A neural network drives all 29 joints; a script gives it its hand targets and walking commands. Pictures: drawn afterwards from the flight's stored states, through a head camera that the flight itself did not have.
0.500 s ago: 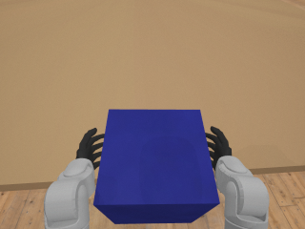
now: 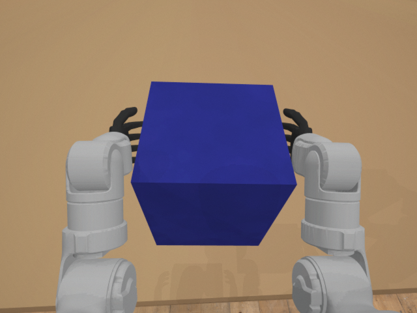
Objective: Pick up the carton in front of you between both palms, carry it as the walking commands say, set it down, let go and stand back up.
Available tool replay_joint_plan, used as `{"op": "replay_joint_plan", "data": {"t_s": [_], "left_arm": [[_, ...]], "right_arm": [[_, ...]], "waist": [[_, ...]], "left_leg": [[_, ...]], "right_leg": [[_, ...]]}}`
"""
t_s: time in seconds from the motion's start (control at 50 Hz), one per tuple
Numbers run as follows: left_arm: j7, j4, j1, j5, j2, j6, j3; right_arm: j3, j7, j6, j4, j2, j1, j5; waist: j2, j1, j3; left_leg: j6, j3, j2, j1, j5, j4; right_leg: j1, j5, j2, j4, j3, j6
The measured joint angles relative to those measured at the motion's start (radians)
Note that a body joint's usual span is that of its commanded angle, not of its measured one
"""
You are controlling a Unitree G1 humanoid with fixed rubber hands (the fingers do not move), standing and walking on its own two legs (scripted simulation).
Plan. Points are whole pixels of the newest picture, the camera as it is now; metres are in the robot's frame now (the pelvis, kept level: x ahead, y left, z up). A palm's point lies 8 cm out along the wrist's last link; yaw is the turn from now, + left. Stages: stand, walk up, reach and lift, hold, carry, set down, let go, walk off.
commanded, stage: carry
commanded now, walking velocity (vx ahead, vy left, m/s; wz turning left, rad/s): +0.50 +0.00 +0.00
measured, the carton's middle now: (210, 171) +0.37 +0.00 +0.10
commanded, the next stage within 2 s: none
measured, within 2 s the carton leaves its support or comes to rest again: neither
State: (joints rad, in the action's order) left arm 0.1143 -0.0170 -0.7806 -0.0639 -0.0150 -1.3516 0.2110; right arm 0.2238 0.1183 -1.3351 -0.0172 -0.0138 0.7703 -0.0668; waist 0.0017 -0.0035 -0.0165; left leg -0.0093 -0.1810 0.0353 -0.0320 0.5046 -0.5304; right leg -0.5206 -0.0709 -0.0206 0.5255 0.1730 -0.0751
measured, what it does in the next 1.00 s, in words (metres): climbs: left foot 0.09 m higher, then right foot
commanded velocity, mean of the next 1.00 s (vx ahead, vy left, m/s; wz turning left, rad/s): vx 0.50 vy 0.00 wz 0.34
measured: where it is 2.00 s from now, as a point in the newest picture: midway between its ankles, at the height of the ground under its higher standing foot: (174, 136)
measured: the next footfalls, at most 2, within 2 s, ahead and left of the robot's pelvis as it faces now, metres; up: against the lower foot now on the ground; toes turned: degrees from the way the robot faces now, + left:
left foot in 0.46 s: +0.56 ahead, +0.09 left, +0.09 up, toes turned +2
right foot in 0.90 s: +0.80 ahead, -0.08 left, +0.09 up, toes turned +5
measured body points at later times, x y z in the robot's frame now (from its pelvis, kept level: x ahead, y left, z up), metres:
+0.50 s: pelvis +0.36 +0.02 +0.02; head +0.44 +0.01 +0.47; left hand +0.76 +0.15 +0.16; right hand +0.75 -0.15 +0.16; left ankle +0.52 +0.08 -0.63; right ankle +0.16 -0.08 -0.65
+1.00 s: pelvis +0.69 +0.00 +0.10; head +0.70 +0.00 +0.55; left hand +1.04 +0.22 +0.28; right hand +1.11 -0.08 +0.28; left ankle +0.56 +0.08 -0.55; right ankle +0.76 -0.08 -0.63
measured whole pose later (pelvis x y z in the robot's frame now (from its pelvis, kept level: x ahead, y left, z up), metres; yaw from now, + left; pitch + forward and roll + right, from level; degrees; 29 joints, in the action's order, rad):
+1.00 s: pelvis +0.69 +0.00 +0.10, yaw +12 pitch +5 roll +0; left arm 0.12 0.14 -0.89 -0.11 0.00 -1.36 0.27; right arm 0.27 0.13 -1.33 0.25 -0.08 0.95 -0.03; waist -0.01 0.00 -0.07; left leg -0.06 0.03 -0.06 -0.43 0.47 -1.15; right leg -0.45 -0.21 -0.01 0.57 0.12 -0.05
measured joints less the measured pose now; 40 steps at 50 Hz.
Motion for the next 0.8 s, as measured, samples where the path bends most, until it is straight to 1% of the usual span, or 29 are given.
{"op": "replay_joint_plan", "data": {"t_s": [0.02,0.04,0.06,0.08,0.12,0.16,0.22,0.26,0.32,0.34,0.36,0.38,0.42,0.44,0.46,0.48,0.5,0.52,0.54,0.56,0.58,0.6,0.62,0.64,0.68,0.7,0.72,0.76,0.8], "left_arm": [[0.001,0.034,-0.026,-0.002,0.000,0.011,0.003],[0.003,0.066,-0.047,-0.003,0.000,0.020,0.003],[0.007,0.091,-0.062,-0.002,0.002,0.024,0.005],[0.014,0.106,-0.069,-0.001,0.004,0.025,0.006],[0.019,0.102,-0.070,0.005,0.008,0.023,0.019],[0.025,0.067,-0.064,0.011,0.015,0.022,0.037],[0.029,-0.013,-0.050,0.009,0.039,0.036,0.069],[0.030,-0.068,-0.036,0.006,0.058,0.050,0.084],[0.030,-0.134,-0.009,0.005,0.080,0.068,0.086],[0.029,-0.150,0.002,0.008,0.082,0.071,0.084],[0.029,-0.162,0.012,0.012,0.082,0.073,0.082],[0.029,-0.170,0.020,0.017,0.079,0.072,0.081],[0.029,-0.170,0.029,0.023,0.072,0.067,0.086],[0.029,-0.163,0.034,0.025,0.067,0.063,0.091],[0.029,-0.153,0.039,0.028,0.059,0.058,0.096],[0.025,-0.139,0.035,0.030,0.044,0.056,0.098],[0.021,-0.119,0.027,0.032,0.031,0.058,0.100],[0.016,-0.099,0.017,0.032,0.022,0.061,0.100],[0.014,-0.086,0.012,0.028,0.020,0.062,0.099],[0.013,-0.082,0.011,0.020,0.027,0.059,0.099],[0.013,-0.085,0.012,0.008,0.038,0.053,0.100],[0.013,-0.092,0.011,-0.005,0.051,0.048,0.106],[0.013,-0.100,0.010,-0.015,0.061,0.044,0.113],[0.012,-0.110,0.007,-0.025,0.070,0.043,0.118],[0.011,-0.125,-0.004,-0.040,0.080,0.042,0.126],[0.010,-0.129,-0.013,-0.046,0.081,0.043,0.127],[0.009,-0.128,-0.023,-0.051,0.081,0.042,0.128],[0.007,-0.116,-0.044,-0.059,0.076,0.041,0.126],[0.006,-0.090,-0.059,-0.063,0.066,0.035,0.120]], "right_arm": [[0.005,0.000,0.003,0.029,-0.016,0.025,0.006],[0.013,0.000,0.006,0.056,-0.028,0.045,0.012],[0.022,0.000,0.007,0.078,-0.036,0.059,0.016],[0.029,0.002,0.004,0.092,-0.037,0.069,0.017],[0.043,0.005,-0.003,0.097,-0.030,0.085,0.009],[0.057,0.009,-0.005,0.075,-0.016,0.097,-0.001],[0.075,0.011,0.007,0.009,0.013,0.099,-0.014],[0.085,0.011,0.018,-0.045,0.030,0.088,-0.018],[0.092,0.011,0.030,-0.122,0.051,0.058,-0.017],[0.090,0.011,0.033,-0.140,0.057,0.047,-0.017],[0.086,0.011,0.035,-0.153,0.062,0.036,-0.018],[0.080,0.011,0.036,-0.160,0.066,0.028,-0.020],[0.065,0.011,0.040,-0.151,0.069,0.020,-0.025],[0.055,0.011,0.044,-0.132,0.070,0.019,-0.027],[0.045,0.011,0.050,-0.106,0.072,0.020,-0.030],[0.035,0.011,0.061,-0.082,0.074,0.022,-0.034],[0.024,0.012,0.069,-0.059,0.071,0.030,-0.037],[0.018,0.014,0.076,-0.039,0.064,0.037,-0.034],[0.014,0.017,0.079,-0.027,0.057,0.035,-0.025],[0.011,0.020,0.079,-0.024,0.050,0.028,-0.013],[0.010,0.027,0.076,-0.025,0.044,0.020,0.001],[0.014,0.030,0.073,-0.027,0.040,0.018,0.015],[0.018,0.034,0.072,-0.028,0.035,0.019,0.029],[0.021,0.038,0.073,-0.027,0.031,0.025,0.041],[0.027,0.042,0.079,-0.023,0.022,0.042,0.059],[0.031,0.043,0.081,-0.019,0.017,0.054,0.065],[0.035,0.043,0.082,-0.013,0.012,0.067,0.069],[0.044,0.043,0.080,0.009,0.003,0.097,0.073],[0.050,0.041,0.075,0.047,-0.007,0.127,0.071]], "waist": [[-0.020,-0.015,0.011],[-0.031,-0.027,0.027],[-0.034,-0.035,0.045],[-0.033,-0.042,0.062],[-0.025,-0.050,0.095],[-0.017,-0.052,0.126],[-0.008,-0.052,0.153],[-0.006,-0.055,0.156],[-0.010,-0.066,0.145],[-0.012,-0.070,0.138],[-0.012,-0.072,0.132],[-0.009,-0.071,0.124],[-0.007,-0.060,0.105],[-0.007,-0.044,0.099],[-0.005,-0.019,0.099],[0.019,0.011,0.112],[0.028,0.038,0.122],[0.027,0.062,0.137],[0.024,0.084,0.147],[0.019,0.102,0.153],[0.010,0.117,0.156],[0.000,0.129,0.159],[-0.011,0.139,0.160],[-0.022,0.148,0.161],[-0.039,0.159,0.157],[-0.042,0.161,0.149],[-0.042,0.162,0.138],[-0.036,0.158,0.105],[-0.028,0.147,0.064]], "left_leg": [[-0.008,0.019,0.023,-0.049,0.006,-0.149],[-0.014,0.068,0.020,-0.120,0.002,-0.322],[-0.022,0.114,0.005,-0.197,-0.007,-0.489],[-0.032,0.142,-0.010,-0.274,-0.025,-0.628],[-0.047,0.159,-0.021,-0.418,-0.067,-0.805],[-0.052,0.158,-0.015,-0.544,-0.099,-0.875],[-0.050,0.152,0.002,-0.701,-0.111,-0.882],[-0.050,0.146,0.014,-0.796,-0.088,-0.901],[-0.066,0.130,0.027,-0.942,-0.023,-1.016],[-0.071,0.121,0.030,-0.982,-0.008,-1.029],[-0.073,0.108,0.033,-1.008,-0.003,-0.998],[-0.073,0.090,0.034,-1.016,-0.022,-0.913],[-0.087,0.050,0.016,-0.973,-0.111,-0.664],[-0.093,0.031,-0.004,-0.921,-0.168,-0.542],[-0.097,0.019,-0.028,-0.847,-0.283,-0.424],[-0.103,0.003,-0.050,-0.801,-0.358,-0.401],[-0.112,-0.001,-0.063,-0.773,-0.335,-0.409],[-0.121,0.004,-0.074,-0.743,-0.290,-0.411],[-0.126,0.011,-0.085,-0.709,-0.257,-0.398],[-0.127,0.019,-0.096,-0.671,-0.239,-0.370],[-0.125,0.029,-0.104,-0.632,-0.232,-0.333],[-0.118,0.039,-0.108,-0.593,-0.235,-0.290],[-0.118,0.049,-0.111,-0.553,-0.237,-0.246],[-0.122,0.061,-0.113,-0.513,-0.239,-0.202],[-0.123,0.085,-0.111,-0.437,-0.243,-0.119],[-0.122,0.098,-0.110,-0.404,-0.244,-0.083],[-0.120,0.111,-0.110,-0.373,-0.242,-0.051],[-0.110,0.140,-0.109,-0.319,-0.230,-0.004],[-0.096,0.170,-0.109,-0.273,-0.202,0.017]], "right_leg": [[-0.002,-0.036,0.012,0.043,0.009,-0.011],[-0.006,-0.079,0.018,0.088,0.012,-0.023],[0.002,-0.112,0.021,0.107,0.013,-0.032],[0.017,-0.131,0.022,0.104,0.010,-0.035],[0.056,-0.144,0.025,0.071,0.003,-0.031],[0.096,-0.159,0.025,0.037,-0.006,-0.032],[0.153,-0.197,0.022,0.007,-0.019,-0.026],[0.190,-0.235,0.021,0.002,-0.030,-0.019],[0.266,-0.300,0.020,-0.011,-0.049,-0.004],[0.301,-0.319,0.018,-0.026,-0.056,0.005],[0.341,-0.333,0.014,-0.050,-0.063,0.017],[0.384,-0.343,0.008,-0.083,-0.068,0.031],[0.462,-0.345,-0.005,-0.136,-0.072,0.037],[0.485,-0.337,-0.012,-0.121,-0.072,0.034],[0.488,-0.324,-0.023,-0.048,-0.071,0.033],[0.453,-0.280,-0.051,0.098,-0.086,0.029],[0.371,-0.267,-0.037,0.329,-0.146,0.036],[0.282,-0.277,0.000,0.572,-0.205,0.039],[0.203,-0.285,0.034,0.774,-0.242,0.037],[0.134,-0.295,0.056,0.914,-0.256,0.032],[0.068,-0.307,0.067,0.997,-0.255,0.026],[0.008,-0.318,0.069,1.037,-0.246,0.023],[-0.046,-0.328,0.066,1.039,-0.235,0.023],[-0.092,-0.348,0.061,1.007,-0.223,0.026],[-0.157,-0.393,0.046,0.868,-0.196,0.038],[-0.178,-0.394,0.039,0.779,-0.185,0.043],[-0.193,-0.371,0.032,0.684,-0.178,0.048],[-0.201,-0.284,0.024,0.500,-0.172,0.056],[-0.184,-0.189,0.021,0.338,-0.171,0.060]]}}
